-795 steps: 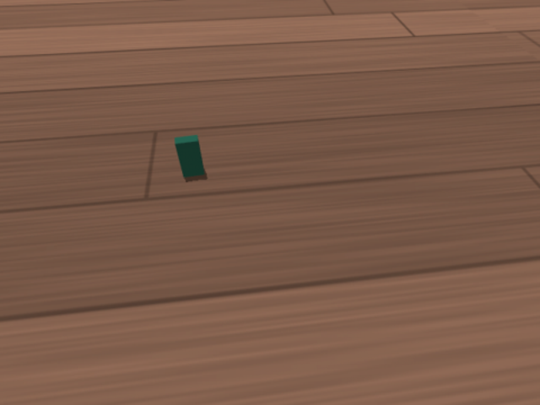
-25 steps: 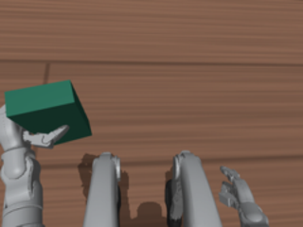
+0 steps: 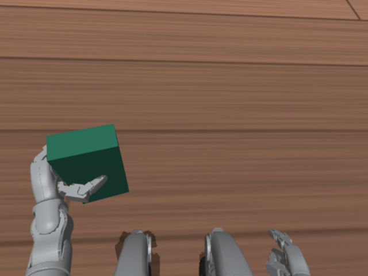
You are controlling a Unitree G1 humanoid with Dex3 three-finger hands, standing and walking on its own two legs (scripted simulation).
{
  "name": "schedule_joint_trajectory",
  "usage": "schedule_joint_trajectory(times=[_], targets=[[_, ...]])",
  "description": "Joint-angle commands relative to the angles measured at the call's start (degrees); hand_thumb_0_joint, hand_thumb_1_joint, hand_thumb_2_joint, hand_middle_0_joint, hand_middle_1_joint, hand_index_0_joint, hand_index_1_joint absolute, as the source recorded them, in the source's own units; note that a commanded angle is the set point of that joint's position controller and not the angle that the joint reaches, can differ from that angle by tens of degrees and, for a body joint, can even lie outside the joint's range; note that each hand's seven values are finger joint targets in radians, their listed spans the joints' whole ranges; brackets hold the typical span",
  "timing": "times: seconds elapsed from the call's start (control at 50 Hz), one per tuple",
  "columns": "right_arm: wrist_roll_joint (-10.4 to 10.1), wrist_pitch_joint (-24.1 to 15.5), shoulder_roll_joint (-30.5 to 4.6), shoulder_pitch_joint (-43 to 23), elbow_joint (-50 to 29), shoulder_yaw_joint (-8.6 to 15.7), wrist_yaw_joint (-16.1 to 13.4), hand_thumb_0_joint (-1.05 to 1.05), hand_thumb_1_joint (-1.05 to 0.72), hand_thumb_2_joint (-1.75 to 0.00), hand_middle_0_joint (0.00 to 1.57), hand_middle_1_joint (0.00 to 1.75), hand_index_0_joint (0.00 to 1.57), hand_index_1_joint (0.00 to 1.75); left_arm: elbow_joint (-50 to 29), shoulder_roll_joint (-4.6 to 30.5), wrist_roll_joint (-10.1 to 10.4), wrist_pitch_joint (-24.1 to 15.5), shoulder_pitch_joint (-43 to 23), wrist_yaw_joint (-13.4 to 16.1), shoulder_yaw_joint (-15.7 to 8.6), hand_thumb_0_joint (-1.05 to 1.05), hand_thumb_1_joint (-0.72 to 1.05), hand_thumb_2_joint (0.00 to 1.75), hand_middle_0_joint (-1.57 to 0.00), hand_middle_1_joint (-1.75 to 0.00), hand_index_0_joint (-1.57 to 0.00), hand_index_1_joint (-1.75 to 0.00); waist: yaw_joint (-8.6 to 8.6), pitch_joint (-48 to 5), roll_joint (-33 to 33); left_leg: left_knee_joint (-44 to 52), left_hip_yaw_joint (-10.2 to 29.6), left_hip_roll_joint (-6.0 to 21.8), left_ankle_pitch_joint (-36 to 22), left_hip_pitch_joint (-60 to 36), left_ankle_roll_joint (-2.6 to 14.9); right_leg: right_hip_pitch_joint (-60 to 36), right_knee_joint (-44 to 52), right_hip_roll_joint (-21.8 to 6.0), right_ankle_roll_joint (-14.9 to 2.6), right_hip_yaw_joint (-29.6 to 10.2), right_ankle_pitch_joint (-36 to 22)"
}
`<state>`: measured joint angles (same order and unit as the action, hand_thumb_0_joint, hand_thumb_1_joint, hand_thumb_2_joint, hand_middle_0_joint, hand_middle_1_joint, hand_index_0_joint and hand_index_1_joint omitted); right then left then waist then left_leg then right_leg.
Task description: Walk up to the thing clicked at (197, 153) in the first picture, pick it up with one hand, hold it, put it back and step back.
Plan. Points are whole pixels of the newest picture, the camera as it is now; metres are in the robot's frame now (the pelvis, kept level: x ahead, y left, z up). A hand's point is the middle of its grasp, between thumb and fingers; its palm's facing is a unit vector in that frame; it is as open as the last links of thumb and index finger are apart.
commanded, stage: hold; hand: left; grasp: from the side
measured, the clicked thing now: (96, 169) +0.34 +0.18 -0.01
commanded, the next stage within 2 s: crouch in 1.36 s
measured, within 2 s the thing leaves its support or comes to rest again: neither
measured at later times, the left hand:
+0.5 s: hand (75, 151) +0.34 +0.20 +0.08, palm faces +0.35 -0.94 -0.04, open 9.4 cm
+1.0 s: hand (75, 142) +0.35 +0.19 +0.10, palm faces +0.34 -0.94 -0.04, open 9.4 cm
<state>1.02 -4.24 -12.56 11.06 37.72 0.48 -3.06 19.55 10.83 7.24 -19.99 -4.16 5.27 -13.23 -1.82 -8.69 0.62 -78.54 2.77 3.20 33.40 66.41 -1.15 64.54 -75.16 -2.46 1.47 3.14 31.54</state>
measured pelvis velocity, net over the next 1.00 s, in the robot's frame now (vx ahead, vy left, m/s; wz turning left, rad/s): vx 0.03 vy -0.01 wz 0.01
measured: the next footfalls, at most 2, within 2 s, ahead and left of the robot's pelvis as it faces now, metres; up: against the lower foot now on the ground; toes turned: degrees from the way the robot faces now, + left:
none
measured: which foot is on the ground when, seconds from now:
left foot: down 0.00-1.00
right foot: down 0.00-1.00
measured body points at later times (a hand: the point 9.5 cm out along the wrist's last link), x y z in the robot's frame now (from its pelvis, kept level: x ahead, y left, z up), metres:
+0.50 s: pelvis +0.02 +0.00 +0.06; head +0.09 +0.01 +0.50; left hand +0.32 +0.25 +0.08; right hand +0.17 -0.24 -0.05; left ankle +0.03 +0.13 -0.61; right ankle +0.04 -0.14 -0.61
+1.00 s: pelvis +0.03 -0.01 +0.08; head +0.09 +0.00 +0.53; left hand +0.32 +0.24 +0.11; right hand +0.16 -0.24 -0.03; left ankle +0.03 +0.13 -0.61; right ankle +0.04 -0.14 -0.61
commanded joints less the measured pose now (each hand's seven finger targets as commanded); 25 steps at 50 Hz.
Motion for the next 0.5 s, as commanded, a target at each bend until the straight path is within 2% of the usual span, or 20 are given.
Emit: schedule_joint_trajectory(times=[0.0,0.02,0.04,0.06,0.1,0.14,0.16,0.18,0.2,0.24,0.26,0.28,0.32,0.34,0.36,0.4,0.44,0.46,0.48], targets=[[0.19,-1.90,-7.78,0.94,-5.95,2.39,-0.62,0.00,-0.91,-0.90,0.20,0.30,0.20,0.30,-19.40,8.21,1.77,-8.27,-16.63,0.70,-3.20,0.00,0.04,1.14,-1.20,-1.33,-1.24,-1.32,0.64,-24.56,5.63,14.92,0.55,-2.36,-15.44,-22.25,0.80,-15.41,11.73,2.18,-2.58,-0.09,-15.49],[0.34,-1.90,-7.57,0.86,-5.88,2.27,-0.63,0.00,-0.91,-0.90,0.20,0.30,0.20,0.30,-21.34,8.59,1.51,-8.54,-17.07,0.94,-2.88,0.00,0.04,1.14,-1.19,-1.32,-1.23,-1.31,0.86,-24.33,6.42,15.49,0.41,-2.43,-15.61,-22.85,0.72,-15.94,12.27,2.23,-2.57,-0.08,-15.68],[0.36,-1.80,-7.40,1.05,-5.77,2.18,-0.80,0.00,-0.91,-0.90,0.20,0.30,0.20,0.30,-22.63,9.42,1.62,-8.59,-18.14,1.35,-3.59,0.00,0.06,1.14,-1.20,-1.32,-1.24,-1.31,0.95,-24.14,5.97,15.71,0.07,-2.52,-15.59,-23.14,0.85,-17.59,13.05,2.15,-2.36,-0.39,-16.14],[0.51,-1.68,-7.05,1.34,-5.70,1.88,-0.94,0.00,-0.91,-0.90,0.20,0.30,0.20,0.30,-20.82,6.94,1.40,-8.26,-16.29,1.30,-1.27,0.00,0.03,1.14,-1.20,-1.33,-1.24,-1.32,0.02,-23.44,5.16,16.37,0.12,-2.59,-16.14,-23.76,0.88,-17.95,13.78,2.28,-2.38,-0.19,-16.74],[0.49,-1.65,-7.25,1.00,-5.87,1.85,-1.06,0.00,-0.91,-0.90,0.20,0.30,0.20,0.30,-20.27,6.60,1.69,-8.05,-16.44,1.56,-1.40,0.00,0.04,1.14,-1.20,-1.32,-1.23,-1.31,0.16,-21.98,4.12,17.38,-0.12,-2.70,-16.37,-24.09,1.00,-19.53,14.96,2.41,-2.21,-0.05,-17.25],[0.66,-1.64,-7.29,1.09,-5.74,2.00,-1.25,0.00,-0.91,-0.90,0.20,0.30,0.20,0.30,-22.41,8.59,1.13,-8.20,-17.86,2.14,-2.48,0.00,0.05,1.15,-1.20,-1.32,-1.23,-1.31,0.92,-22.33,5.09,18.46,-0.23,-2.64,-16.50,-25.74,0.88,-20.67,15.89,2.30,-2.13,-0.16,-17.30],[0.80,-1.50,-6.87,1.76,-5.55,1.66,-1.35,0.00,-0.92,-0.90,0.20,0.30,0.20,0.30,-21.46,6.97,0.85,-7.78,-17.11,2.21,-0.74,0.00,0.05,1.14,-1.20,-1.32,-1.23,-1.31,0.30,-22.25,5.00,18.94,-0.13,-2.57,-17.49,-26.78,0.80,-21.48,16.45,2.39,-2.21,-0.05,-18.12],[0.78,-1.48,-6.69,1.30,-5.90,1.54,-1.33,0.00,-0.91,-0.90,0.20,0.30,0.20,0.30,-22.89,6.63,1.08,-7.79,-18.19,2.37,-0.43,0.00,0.05,1.15,-1.21,-1.32,-1.23,-1.32,0.29,-21.38,5.12,19.90,-0.20,-2.70,-16.61,-27.03,0.76,-21.87,17.09,2.43,-2.20,0.15,-17.40],[0.86,-1.43,-6.64,1.28,-5.80,1.51,-1.33,0.00,-0.91,-0.90,0.20,0.30,0.20,0.30,-20.78,5.42,1.07,-7.41,-16.51,2.48,0.16,0.00,0.04,1.15,-1.21,-1.32,-1.24,-1.32,0.06,-20.72,4.88,20.61,-0.01,-2.62,-16.90,-27.75,0.67,-21.91,17.30,2.50,-2.26,0.44,-17.62],[0.69,-1.35,-6.83,1.14,-5.91,1.63,-1.56,0.00,-0.92,-0.90,0.20,0.30,0.20,0.30,-20.60,6.03,1.21,-7.17,-16.71,2.63,-0.47,0.00,0.05,1.16,-1.21,-1.33,-1.23,-1.32,0.53,-20.06,4.78,21.37,-0.19,-2.56,-17.24,-28.96,0.66,-22.79,18.33,2.50,-2.16,0.34,-17.88],[0.77,-1.26,-6.70,0.67,-6.17,1.44,-1.62,0.00,-0.92,-0.90,0.20,0.30,0.20,0.30,-18.39,4.49,0.98,-6.84,-15.91,2.53,1.00,0.00,0.05,1.17,-1.21,-1.33,-1.23,-1.33,-0.12,-19.17,3.41,21.73,-0.28,-2.55,-17.71,-28.81,0.78,-23.74,19.13,2.53,-2.03,0.37,-18.44],[0.81,-1.27,-6.67,1.32,-5.76,1.56,-1.66,0.00,-0.91,-0.89,0.20,0.30,0.20,0.30,-21.39,6.47,0.83,-7.16,-17.83,2.99,-0.46,0.00,0.02,1.09,-1.22,-1.32,-1.26,-1.30,0.61,-19.71,3.89,21.99,-0.36,-2.60,-18.41,-28.99,0.75,-24.88,19.37,2.47,-2.03,0.21,-19.21],[0.80,-0.98,-6.13,1.26,-6.16,1.30,-1.81,0.00,-0.91,-0.89,0.20,0.30,0.20,0.30,-21.70,5.81,0.82,-6.70,-16.97,3.10,0.27,0.00,0.03,1.07,-1.19,-1.28,-1.22,-1.27,0.41,-18.29,4.26,23.21,-0.89,-2.77,-17.97,-30.58,0.77,-26.03,21.07,2.40,-1.86,-0.03,-19.16],[0.94,-0.93,-6.16,1.59,-5.91,1.30,-1.88,0.00,-0.91,-0.89,0.20,0.30,0.20,0.30,-20.09,4.15,1.02,-6.33,-15.24,3.03,1.04,0.00,0.03,1.08,-1.19,-1.29,-1.22,-1.28,0.30,-18.77,4.05,23.59,-0.73,-2.66,-19.16,-31.32,0.67,-26.58,21.22,2.50,-1.98,0.17,-20.09],[0.90,-0.87,-6.15,1.32,-5.92,1.22,-1.90,0.00,-0.91,-0.89,0.20,0.30,0.20,0.30,-21.46,4.51,1.24,-6.46,-17.42,3.22,0.89,0.00,0.04,1.07,-1.18,-1.28,-1.21,-1.27,0.24,-18.95,4.21,23.93,-0.64,-2.64,-19.74,-31.82,0.60,-26.92,21.46,2.54,-1.97,0.22,-20.63],[0.97,-0.90,-6.12,0.71,-6.31,1.24,-1.99,0.00,-0.91,-0.89,0.20,0.30,0.20,0.30,-16.97,3.22,1.28,-6.14,-15.08,3.35,0.81,0.00,0.01,1.07,-1.18,-1.29,-1.22,-1.27,0.08,-17.18,1.83,24.49,-0.75,-2.66,-19.94,-31.31,0.91,-28.47,22.48,2.66,-1.77,0.29,-21.08],[1.09,-0.83,-6.13,0.70,-5.90,1.34,-2.11,0.00,-0.92,-0.90,0.20,0.30,0.20,0.30,-21.62,6.54,0.85,-7.02,-19.50,3.72,-0.84,0.00,-0.01,1.08,-1.18,-1.29,-1.21,-1.28,1.04,-18.28,4.67,25.11,-1.27,-2.77,-20.63,-32.70,0.77,-29.70,23.07,2.28,-1.75,-0.30,-21.96],[1.21,-0.51,-5.87,1.15,-5.89,1.30,-2.30,0.00,-0.91,-0.90,0.20,0.30,0.20,0.30,-20.83,5.93,0.29,-6.93,-18.11,3.91,-0.09,0.00,0.01,1.08,-1.18,-1.29,-1.21,-1.28,0.67,-19.06,3.61,25.37,-1.37,-2.74,-21.35,-33.66,0.84,-30.80,23.55,2.18,-1.62,-0.48,-22.88],[1.31,-0.50,-5.79,0.98,-5.91,1.09,-2.27,0.00,-0.92,-0.90,0.20,0.30,0.20,0.30,-20.61,5.22,0.29,-6.86,-18.22,3.94,0.33,0.00,0.01,1.08,-1.19,-1.29,-1.22,-1.28,0.64,-17.33,3.73,26.31,-1.31,-2.73,-20.91,-33.89,0.72,-30.50,23.94,2.31,-1.73,-0.16,-22.20]])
